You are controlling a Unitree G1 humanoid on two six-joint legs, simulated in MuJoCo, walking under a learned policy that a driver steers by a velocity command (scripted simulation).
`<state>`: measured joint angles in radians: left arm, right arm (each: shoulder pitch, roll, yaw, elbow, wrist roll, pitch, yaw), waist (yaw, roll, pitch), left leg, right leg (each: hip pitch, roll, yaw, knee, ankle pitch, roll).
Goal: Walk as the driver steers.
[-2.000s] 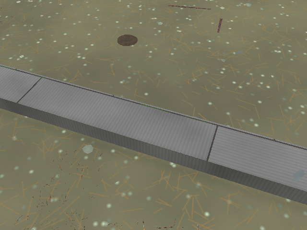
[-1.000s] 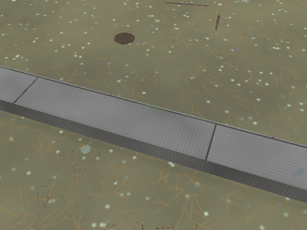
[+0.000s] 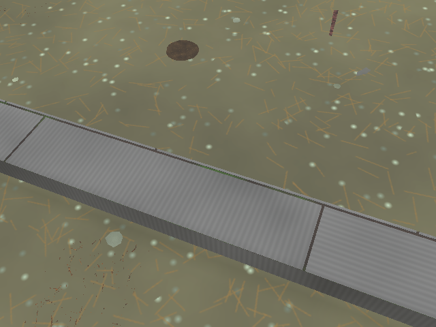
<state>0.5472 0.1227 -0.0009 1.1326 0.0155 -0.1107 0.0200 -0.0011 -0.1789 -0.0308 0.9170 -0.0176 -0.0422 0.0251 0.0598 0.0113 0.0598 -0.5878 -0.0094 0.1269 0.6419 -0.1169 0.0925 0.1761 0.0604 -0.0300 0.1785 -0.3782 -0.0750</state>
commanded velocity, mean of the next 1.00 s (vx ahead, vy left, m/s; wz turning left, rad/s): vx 0.44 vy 0.00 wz -0.25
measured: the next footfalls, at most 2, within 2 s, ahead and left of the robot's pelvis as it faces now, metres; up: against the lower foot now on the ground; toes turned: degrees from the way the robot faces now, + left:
left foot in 0.06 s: +0.21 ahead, +0.07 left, +0.00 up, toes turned +4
right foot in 0.64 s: +0.48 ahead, -0.09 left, +0.00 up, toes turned -10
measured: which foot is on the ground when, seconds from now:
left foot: up 0.00-0.04, down 0.06-0.64, up 0.66-1.00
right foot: down 0.00-0.08, up 0.10-0.62, down 0.64-1.00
